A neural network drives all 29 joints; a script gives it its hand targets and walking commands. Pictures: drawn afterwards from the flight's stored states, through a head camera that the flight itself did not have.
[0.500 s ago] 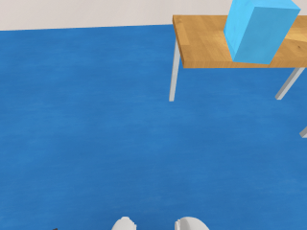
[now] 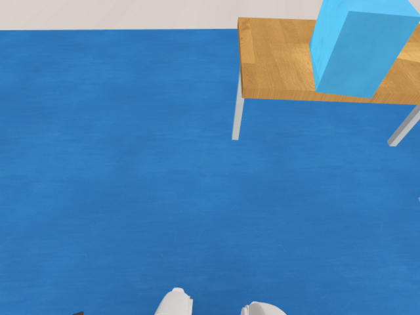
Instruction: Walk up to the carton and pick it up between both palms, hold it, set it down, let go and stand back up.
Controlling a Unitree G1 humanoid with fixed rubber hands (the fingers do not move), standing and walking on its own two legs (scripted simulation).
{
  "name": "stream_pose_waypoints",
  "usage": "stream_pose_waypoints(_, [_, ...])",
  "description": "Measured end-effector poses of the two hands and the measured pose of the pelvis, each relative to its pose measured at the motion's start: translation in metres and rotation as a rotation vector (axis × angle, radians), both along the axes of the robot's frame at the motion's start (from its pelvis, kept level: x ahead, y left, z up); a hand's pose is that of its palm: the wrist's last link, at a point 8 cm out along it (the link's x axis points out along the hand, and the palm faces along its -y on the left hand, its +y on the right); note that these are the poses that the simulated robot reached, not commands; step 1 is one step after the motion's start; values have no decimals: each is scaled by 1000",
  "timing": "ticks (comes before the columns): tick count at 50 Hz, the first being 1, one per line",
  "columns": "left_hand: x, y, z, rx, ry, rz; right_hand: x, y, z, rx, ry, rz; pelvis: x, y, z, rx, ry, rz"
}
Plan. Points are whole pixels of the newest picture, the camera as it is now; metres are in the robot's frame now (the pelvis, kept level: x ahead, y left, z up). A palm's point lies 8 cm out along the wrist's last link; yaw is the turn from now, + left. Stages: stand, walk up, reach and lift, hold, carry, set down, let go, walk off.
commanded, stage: walk up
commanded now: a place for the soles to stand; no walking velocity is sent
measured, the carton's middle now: (351, 34) +0.88 -0.36 +0.11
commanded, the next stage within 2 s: none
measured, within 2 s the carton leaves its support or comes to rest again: neither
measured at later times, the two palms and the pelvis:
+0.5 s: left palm out of the picture +0.10 +0.20 -0.11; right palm out of the picture +0.07 -0.44 -0.09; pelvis +0.03 -0.11 +0.00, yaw +1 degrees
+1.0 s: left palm out of the picture +0.10 +0.10 -0.11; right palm out of the picture +0.07 -0.54 -0.10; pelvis +0.03 -0.21 -0.01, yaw +1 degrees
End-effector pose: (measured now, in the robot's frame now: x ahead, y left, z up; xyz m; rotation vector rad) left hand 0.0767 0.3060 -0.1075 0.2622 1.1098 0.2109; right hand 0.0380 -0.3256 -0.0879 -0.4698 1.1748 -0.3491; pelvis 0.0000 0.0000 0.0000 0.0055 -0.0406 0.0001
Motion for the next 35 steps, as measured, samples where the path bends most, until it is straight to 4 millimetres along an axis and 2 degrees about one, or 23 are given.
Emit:
stream_pose_waypoints(4, [23, -14, 5, 7, -27, -27, -9, -17, 2, -4, -13, -49, 5, -15, 2, 11, -17, -12])
stream_pose_waypoints(8, [38, -35, 5, 16, -45, -39, -16, -44, -6, 1, -9, -78, 7, -41, -4, 31, -14, -33])
stream_pose_waypoints(12, [37, -61, -3, 35, -51, -22, -16, -75, -27, 15, 22, -85, 10, -73, -19, 42, -24, -49])
stream_pose_waypoints(14, [32, -75, -6, 28, -44, -19, -9, -86, -30, 14, 44, -74, 13, -85, -20, 39, -28, -34])
stream_pose_waypoints(19, [27, -100, 0, 10, -17, -11, 14, -103, -14, 6, 49, -29, 23, -102, -7, 13, -13, -7])
stream_pose_waypoints(26, [21, -108, -2, 3, 19, 28, 39, -110, -2, -14, 52, 23, 32, -110, 0, 1, 19, 15])
stream_pose_waypoints(30, [36, -116, -1, 10, 8, 1, 32, -119, -2, -11, 19, -9, 34, -117, -2, 9, -4, 14])
stream_pose_waypoints(35, [52, -137, 1, 23, -27, -14, 16, -148, -8, -9, 11, -51, 31, -144, -6, 28, -11, -13])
